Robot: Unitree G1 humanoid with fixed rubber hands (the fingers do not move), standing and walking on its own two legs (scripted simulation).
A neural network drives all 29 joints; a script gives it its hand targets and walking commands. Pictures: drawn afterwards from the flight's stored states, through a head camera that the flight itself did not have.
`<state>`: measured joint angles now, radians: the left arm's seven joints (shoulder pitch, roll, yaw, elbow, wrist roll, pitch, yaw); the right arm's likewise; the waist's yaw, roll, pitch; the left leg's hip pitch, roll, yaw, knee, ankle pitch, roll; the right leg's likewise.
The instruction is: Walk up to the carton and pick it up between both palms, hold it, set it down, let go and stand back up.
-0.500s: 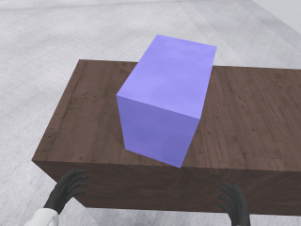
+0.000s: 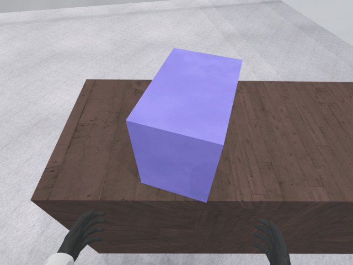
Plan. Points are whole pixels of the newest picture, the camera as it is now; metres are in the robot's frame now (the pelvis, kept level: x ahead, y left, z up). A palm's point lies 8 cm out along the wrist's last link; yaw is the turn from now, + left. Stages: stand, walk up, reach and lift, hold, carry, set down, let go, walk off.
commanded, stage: set down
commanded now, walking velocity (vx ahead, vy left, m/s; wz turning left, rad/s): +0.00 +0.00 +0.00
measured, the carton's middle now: (189, 124) +0.45 +0.02 +0.04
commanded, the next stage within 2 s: let go in 0.72 s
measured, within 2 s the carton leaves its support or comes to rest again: neither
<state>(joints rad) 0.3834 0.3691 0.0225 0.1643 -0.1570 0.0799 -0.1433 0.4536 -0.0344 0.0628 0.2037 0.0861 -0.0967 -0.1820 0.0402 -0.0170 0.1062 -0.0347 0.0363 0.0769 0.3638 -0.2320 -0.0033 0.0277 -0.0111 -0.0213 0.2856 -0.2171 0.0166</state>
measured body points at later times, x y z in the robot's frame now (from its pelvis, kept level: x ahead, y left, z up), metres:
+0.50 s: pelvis -0.02 +0.00 +0.00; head -0.03 +0.01 +0.45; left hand +0.14 +0.24 -0.07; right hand +0.14 -0.21 -0.07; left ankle -0.02 +0.11 -0.75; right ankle -0.03 -0.13 -0.75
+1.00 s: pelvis -0.03 -0.03 +0.00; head -0.02 -0.02 +0.44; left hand +0.13 +0.21 -0.10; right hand +0.13 -0.23 -0.09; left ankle -0.02 +0.11 -0.75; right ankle -0.03 -0.13 -0.75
